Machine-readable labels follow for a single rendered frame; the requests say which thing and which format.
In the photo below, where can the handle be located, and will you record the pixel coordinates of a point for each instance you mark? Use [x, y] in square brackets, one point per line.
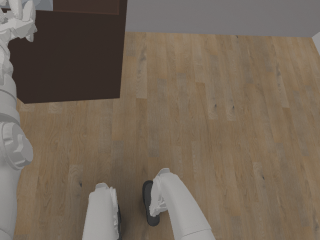
[43, 5]

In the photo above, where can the cabinet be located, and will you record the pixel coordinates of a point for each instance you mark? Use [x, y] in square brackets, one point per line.
[74, 56]

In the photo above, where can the left robot forearm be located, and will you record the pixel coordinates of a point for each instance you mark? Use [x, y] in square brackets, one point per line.
[8, 90]

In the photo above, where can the drawer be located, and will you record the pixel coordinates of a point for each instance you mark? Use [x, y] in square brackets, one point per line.
[101, 6]

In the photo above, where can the robot left upper arm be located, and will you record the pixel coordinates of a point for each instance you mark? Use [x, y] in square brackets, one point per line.
[16, 152]

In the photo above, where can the right robot thigh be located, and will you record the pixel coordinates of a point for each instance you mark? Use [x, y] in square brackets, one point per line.
[187, 220]

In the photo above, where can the left robot hand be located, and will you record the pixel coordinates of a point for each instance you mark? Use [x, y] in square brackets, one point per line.
[18, 22]

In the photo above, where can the robot right shin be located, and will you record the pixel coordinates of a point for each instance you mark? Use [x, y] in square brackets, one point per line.
[156, 207]

